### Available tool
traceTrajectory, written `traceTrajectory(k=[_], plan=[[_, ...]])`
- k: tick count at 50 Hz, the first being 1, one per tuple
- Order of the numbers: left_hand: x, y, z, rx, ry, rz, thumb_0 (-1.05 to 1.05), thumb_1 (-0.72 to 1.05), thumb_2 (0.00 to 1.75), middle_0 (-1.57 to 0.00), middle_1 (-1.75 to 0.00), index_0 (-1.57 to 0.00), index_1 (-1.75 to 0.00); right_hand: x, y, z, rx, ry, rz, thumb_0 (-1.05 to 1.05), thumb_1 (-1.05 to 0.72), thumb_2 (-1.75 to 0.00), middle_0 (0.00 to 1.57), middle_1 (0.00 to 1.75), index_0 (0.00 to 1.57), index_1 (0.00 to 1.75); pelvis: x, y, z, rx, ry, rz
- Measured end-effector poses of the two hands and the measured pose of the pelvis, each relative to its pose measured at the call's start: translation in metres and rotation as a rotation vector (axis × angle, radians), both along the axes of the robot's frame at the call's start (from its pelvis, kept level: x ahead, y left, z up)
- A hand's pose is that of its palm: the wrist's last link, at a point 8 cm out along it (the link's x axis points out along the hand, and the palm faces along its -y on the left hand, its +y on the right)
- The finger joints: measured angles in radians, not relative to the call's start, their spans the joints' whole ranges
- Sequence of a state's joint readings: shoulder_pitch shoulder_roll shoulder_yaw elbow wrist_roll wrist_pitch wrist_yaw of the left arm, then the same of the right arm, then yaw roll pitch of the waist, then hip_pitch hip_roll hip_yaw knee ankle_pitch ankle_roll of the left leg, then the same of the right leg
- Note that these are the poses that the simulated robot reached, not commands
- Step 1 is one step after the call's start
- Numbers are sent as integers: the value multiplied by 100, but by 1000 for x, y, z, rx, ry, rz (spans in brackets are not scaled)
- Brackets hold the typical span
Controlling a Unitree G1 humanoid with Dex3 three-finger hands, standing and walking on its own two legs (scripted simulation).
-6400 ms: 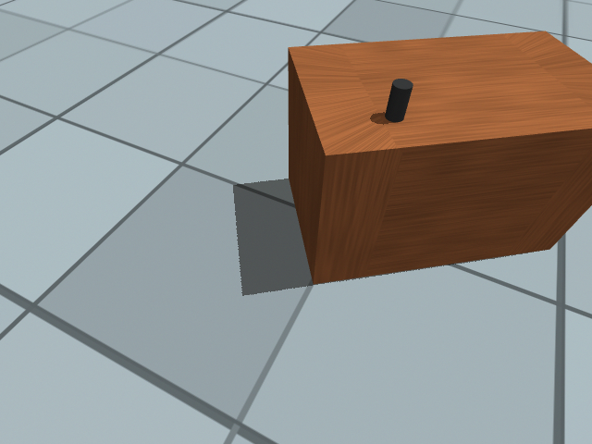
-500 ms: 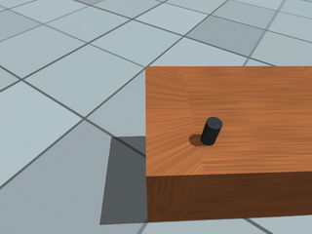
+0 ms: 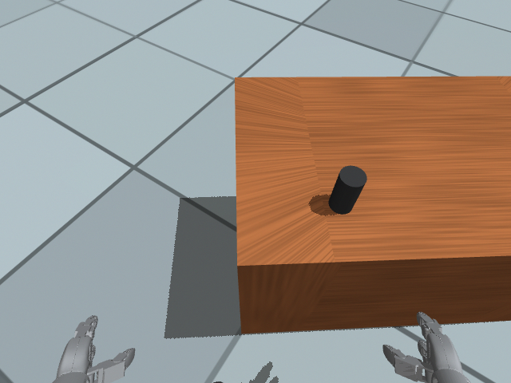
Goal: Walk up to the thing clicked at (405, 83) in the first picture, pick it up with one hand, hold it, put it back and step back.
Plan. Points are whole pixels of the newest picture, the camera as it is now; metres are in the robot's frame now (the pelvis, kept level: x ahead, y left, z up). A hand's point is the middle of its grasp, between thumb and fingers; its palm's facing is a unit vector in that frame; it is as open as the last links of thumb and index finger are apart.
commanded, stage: rise first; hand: right
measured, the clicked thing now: (346, 191) +0.49 -0.18 -0.07
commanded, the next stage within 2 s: go down in 1.26 s
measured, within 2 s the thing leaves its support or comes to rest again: neither
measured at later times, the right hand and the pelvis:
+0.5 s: hand (434, 337) +0.19 -0.26 -0.04, palm faces +0.23 +0.91 -0.34, open 17.4 cm; pelvis +0.02 -0.01 +0.01, yaw -1 degrees
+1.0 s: hand (457, 338) +0.18 -0.26 +0.01, palm faces +0.25 +0.90 -0.35, open 17.6 cm; pelvis +0.01 -0.01 +0.01, yaw -1 degrees
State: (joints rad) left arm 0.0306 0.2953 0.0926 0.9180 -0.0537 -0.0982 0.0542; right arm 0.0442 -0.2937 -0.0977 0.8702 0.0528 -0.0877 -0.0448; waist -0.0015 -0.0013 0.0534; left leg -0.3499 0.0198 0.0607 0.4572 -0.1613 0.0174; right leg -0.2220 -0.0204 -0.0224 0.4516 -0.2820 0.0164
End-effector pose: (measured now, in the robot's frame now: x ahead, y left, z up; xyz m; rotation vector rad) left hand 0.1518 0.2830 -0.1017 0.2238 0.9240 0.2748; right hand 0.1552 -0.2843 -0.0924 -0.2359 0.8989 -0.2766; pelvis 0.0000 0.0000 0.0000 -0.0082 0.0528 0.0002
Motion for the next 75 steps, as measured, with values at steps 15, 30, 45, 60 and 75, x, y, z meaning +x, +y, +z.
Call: traceTrajectory(k=[15, 30, 45, 60, 75], plan=[[11, -28, 14, -8, -86, -24, 0, -29, 12, -6, -6, -5, -6, -3, -17, 49, -83, -170, -7, 0, 30, -11, 6, 6, 5, 6, 14, -8, 5, 10, -28, -17], [22, -45, 29, -29, -171, -70, 0, -52, 6, -6, -6, -6, -6, 8, -19, 92, -102, -364, 18, -1, 57, -4, 5, 6, 5, 6, 21, -13, 6, 15, -74, -21], [13, -41, 27, -28, -163, -66, -1, -54, 7, -6, -5, -5, -6, 0, -19, 122, -139, -482, 56, -2, 59, -4, 5, 6, 5, 6, 13, -15, 7, 12, -103, -22], [8, -40, 26, -42, -186, -76, -1, -55, 8, -5, -5, -4, -6, -8, -17, 145, -182, -571, 73, -2, 59, -4, 5, 6, 5, 6, 4, -10, 7, 7, -114, -28], [6, -34, 19, -44, -166, -73, -1, -54, 7, -6, -5, -5, -6, -16, -15, 149, -191, -609, 80, -2, 56, -4, 6, 6, 5, 6, -1, -5, 5, 5, -102, -34]])
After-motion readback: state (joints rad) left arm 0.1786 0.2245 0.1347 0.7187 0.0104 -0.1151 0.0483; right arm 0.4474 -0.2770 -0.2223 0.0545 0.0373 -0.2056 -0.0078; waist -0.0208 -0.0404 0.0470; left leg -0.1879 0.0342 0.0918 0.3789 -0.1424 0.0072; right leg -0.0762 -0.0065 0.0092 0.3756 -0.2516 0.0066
